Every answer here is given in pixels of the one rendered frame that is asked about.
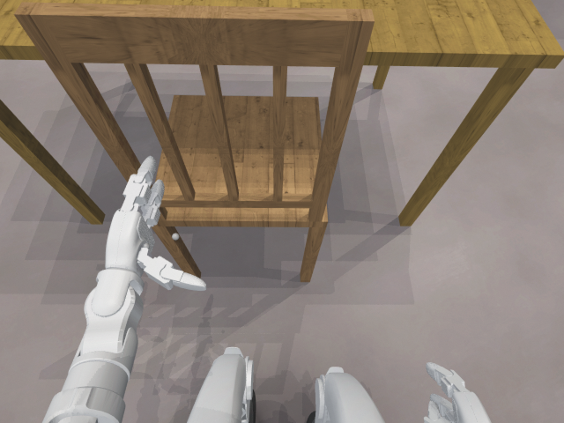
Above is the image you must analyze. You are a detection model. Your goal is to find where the chair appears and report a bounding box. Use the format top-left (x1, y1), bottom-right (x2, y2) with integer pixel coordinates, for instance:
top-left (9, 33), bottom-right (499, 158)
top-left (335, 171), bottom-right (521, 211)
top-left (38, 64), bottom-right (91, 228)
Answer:
top-left (14, 2), bottom-right (375, 282)

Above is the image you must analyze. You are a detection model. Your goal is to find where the robot left hand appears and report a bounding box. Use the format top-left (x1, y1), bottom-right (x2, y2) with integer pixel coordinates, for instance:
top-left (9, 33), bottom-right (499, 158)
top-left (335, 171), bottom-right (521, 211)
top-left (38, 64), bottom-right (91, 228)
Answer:
top-left (105, 156), bottom-right (206, 291)

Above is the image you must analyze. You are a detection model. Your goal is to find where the robot thigh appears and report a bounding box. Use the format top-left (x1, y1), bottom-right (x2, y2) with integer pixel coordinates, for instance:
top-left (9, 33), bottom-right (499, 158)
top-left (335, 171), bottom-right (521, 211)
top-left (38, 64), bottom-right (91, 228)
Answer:
top-left (187, 354), bottom-right (254, 423)
top-left (315, 373), bottom-right (385, 423)

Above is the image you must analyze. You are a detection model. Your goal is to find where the robot right hand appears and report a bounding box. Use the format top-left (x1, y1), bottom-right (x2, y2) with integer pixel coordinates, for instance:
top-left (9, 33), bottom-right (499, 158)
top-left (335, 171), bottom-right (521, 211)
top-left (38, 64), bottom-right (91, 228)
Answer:
top-left (424, 362), bottom-right (492, 423)

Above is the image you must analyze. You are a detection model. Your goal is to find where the left robot thigh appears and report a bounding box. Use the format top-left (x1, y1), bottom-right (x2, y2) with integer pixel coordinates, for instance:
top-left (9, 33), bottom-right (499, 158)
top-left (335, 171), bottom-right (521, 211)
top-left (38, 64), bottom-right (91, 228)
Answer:
top-left (187, 354), bottom-right (254, 423)

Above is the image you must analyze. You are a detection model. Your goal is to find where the right robot thigh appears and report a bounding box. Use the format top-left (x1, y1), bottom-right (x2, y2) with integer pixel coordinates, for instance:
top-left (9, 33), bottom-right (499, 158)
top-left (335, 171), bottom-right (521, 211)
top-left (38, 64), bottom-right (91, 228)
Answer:
top-left (315, 373), bottom-right (385, 423)

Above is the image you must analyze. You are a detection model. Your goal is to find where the table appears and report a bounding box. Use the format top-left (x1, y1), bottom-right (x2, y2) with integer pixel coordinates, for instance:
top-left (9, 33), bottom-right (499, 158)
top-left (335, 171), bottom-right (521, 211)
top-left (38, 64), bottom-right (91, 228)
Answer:
top-left (0, 0), bottom-right (564, 226)

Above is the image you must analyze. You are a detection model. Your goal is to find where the left robot forearm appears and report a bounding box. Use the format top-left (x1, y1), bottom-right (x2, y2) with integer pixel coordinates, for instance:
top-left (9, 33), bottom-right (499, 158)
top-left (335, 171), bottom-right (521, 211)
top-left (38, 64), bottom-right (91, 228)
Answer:
top-left (42, 268), bottom-right (145, 423)

